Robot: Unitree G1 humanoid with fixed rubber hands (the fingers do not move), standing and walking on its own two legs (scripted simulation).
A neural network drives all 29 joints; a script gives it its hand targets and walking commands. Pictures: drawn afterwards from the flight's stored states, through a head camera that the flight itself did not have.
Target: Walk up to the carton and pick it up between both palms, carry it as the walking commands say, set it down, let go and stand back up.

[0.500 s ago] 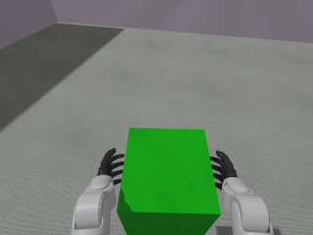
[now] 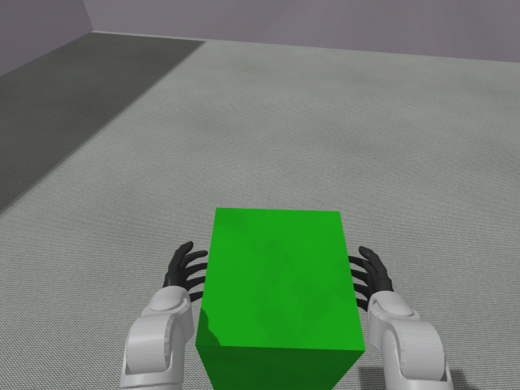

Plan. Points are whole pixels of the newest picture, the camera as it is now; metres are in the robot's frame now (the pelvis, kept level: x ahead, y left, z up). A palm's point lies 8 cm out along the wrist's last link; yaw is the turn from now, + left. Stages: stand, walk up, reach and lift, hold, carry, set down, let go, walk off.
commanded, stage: carry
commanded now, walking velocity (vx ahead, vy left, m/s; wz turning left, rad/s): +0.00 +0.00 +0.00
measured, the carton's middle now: (274, 304) +0.29 +0.00 -0.03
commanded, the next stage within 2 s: hold in 0.04 s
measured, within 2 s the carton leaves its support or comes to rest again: neither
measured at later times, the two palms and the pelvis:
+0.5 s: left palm (142, 286) +0.28 +0.20 +0.06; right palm (336, 288) +0.28 -0.09 +0.06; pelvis -0.01 +0.05 +0.01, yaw -12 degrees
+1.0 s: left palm (183, 293) +0.29 +0.15 +0.02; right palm (363, 305) +0.27 -0.14 +0.00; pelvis -0.03 +0.02 +0.00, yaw -10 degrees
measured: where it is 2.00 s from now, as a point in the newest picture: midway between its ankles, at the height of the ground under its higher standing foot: outside the picture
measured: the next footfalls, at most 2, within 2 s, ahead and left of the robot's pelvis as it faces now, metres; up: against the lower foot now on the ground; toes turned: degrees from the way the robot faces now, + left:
none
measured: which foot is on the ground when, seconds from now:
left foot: down 0.00-1.00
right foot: down 0.00-1.00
